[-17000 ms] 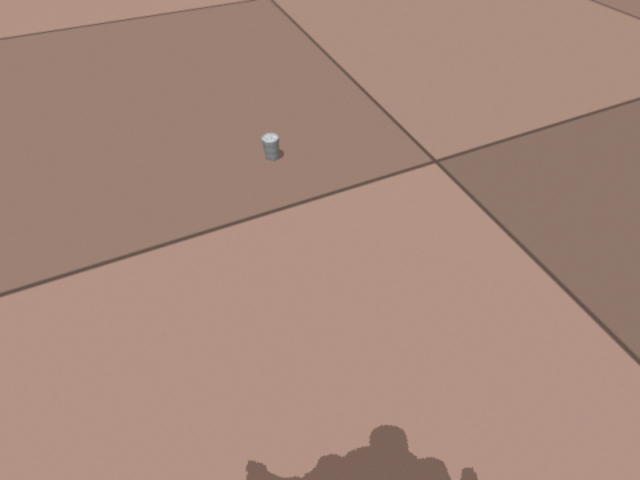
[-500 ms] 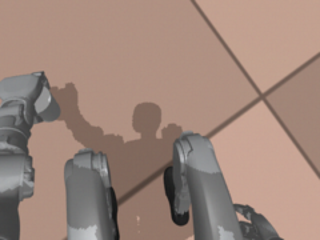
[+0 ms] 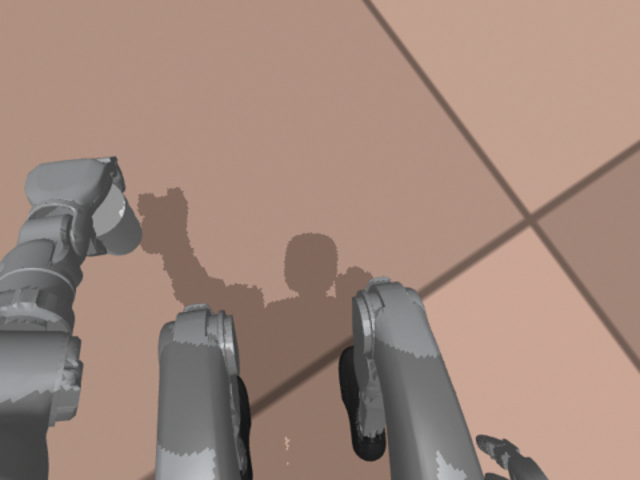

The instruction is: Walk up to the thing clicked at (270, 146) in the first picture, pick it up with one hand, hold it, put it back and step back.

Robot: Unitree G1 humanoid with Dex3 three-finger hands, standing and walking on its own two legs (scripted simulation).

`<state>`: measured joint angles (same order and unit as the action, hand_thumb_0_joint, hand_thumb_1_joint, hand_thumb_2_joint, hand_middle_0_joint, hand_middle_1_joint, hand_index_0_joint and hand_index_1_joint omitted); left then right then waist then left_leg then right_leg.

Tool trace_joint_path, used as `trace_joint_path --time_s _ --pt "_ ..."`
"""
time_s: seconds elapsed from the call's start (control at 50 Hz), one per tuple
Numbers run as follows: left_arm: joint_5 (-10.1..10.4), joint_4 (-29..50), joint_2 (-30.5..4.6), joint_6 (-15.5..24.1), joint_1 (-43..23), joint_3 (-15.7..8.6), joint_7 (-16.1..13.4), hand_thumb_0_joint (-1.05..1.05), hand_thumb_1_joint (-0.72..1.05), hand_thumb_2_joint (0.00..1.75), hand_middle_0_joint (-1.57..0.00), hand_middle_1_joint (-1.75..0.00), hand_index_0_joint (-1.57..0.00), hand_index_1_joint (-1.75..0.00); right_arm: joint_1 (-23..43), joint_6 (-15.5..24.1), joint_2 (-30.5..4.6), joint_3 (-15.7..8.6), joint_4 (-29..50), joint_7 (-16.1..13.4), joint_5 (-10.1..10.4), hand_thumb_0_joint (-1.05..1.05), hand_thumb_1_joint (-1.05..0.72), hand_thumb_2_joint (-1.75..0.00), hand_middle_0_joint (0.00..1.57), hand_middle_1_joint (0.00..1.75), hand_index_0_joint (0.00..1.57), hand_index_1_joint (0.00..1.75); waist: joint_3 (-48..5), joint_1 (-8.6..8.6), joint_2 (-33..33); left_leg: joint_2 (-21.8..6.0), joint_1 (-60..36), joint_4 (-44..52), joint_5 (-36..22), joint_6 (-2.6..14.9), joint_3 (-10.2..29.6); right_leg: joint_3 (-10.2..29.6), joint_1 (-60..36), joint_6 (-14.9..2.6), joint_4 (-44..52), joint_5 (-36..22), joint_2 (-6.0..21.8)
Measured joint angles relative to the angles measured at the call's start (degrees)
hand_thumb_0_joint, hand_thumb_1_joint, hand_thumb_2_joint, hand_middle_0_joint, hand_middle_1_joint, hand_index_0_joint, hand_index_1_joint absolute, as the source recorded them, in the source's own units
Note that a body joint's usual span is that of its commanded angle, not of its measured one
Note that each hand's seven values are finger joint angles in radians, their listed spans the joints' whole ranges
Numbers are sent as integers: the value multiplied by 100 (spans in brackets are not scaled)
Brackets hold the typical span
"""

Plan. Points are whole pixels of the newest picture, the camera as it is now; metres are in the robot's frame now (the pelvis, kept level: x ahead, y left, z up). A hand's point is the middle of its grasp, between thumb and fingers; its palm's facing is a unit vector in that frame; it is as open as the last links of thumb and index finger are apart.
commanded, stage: lift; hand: left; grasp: from above
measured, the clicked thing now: (106, 223) +0.46 +0.27 -0.19
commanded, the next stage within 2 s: hold in 1.34 s
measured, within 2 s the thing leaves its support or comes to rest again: neither
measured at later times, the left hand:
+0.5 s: hand (11, 226) +0.39 +0.27 +0.04, palm faces -0.44 -0.09 -0.89, open 11.0 cm
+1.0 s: hand out of the picture +0.36 +0.24 +0.20, palm faces -0.48 -0.10 -0.87, open 11.0 cm
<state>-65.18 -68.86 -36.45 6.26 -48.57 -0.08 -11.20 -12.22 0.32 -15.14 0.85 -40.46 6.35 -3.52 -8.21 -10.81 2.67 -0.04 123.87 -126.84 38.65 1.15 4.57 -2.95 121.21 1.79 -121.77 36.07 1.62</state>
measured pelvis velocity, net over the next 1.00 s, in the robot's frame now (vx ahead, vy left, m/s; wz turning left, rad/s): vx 0.04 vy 0.00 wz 0.06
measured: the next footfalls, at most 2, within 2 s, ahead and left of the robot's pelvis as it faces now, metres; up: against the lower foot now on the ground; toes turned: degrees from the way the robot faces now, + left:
none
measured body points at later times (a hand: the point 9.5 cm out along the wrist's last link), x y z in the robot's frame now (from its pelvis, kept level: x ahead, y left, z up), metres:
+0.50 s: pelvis +0.01 +0.00 +0.14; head +0.16 +0.03 +0.56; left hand +0.41 +0.27 +0.09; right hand +0.13 -0.26 +0.01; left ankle +0.08 +0.11 -0.36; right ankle +0.11 -0.13 -0.36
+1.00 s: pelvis +0.04 +0.00 +0.29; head +0.12 +0.00 +0.73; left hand +0.38 +0.24 +0.25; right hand +0.14 -0.27 +0.17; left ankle +0.08 +0.11 -0.36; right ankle +0.11 -0.13 -0.36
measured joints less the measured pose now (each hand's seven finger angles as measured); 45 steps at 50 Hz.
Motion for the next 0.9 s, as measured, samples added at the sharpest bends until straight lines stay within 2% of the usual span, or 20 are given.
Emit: trace_joint_path --time_s 0.1,0.18,0.32,0.52,0.68,0.9 --pt "198 492 98 -2 351 92 322 1 -27 86 -62 -93 -53 -97 -60 -94 -14 -23 98 -72 119 0 -92 -91 21 30 20 30 -122 109 41 -12 -344 324 4 16 -38 21 -332 14 316 1 -3" --pt "307 982 172 10 670 151 463 1 -28 87 -62 -93 -53 -97 -52 -155 -41 -66 188 -134 196 0 -92 -91 21 30 20 30 -173 205 43 -15 -659 624 -22 12 -55 25 -641 12 606 -24 1" --pt "468 1750 334 -88 1273 277 540 0 -28 88 -63 -92 -53 -97 79 -237 -43 -175 258 -289 301 0 -92 -91 20 30 20 30 -248 367 10 -31 -1414 1248 -79 -8 -83 29 -1369 3 1204 -81 -4" --pt "785 2384 661 -477 2052 600 605 0 -27 88 -62 -92 -53 -96 294 -245 84 -217 216 -578 462 1 -92 -91 20 30 20 30 -238 517 -12 -70 -3025 2599 -299 -45 -158 56 -2920 -30 2495 -297 -27" --pt "843 2494 981 -615 2593 846 507 0 -27 89 -62 -92 -53 -96 204 -170 170 -174 55 -811 556 1 -92 -90 20 30 20 30 -216 590 -33 -116 -4567 3874 -540 -66 -257 114 -4400 -52 3714 -542 -65" --pt "881 2013 1187 -740 2694 1011 357 0 -26 89 -59 -94 -51 -97 -100 -18 162 -208 -122 -962 586 1 -92 -91 20 30 20 30 -60 623 -60 -164 -6272 5417 -937 -100 -354 170 -6049 -86 5208 -940 -116"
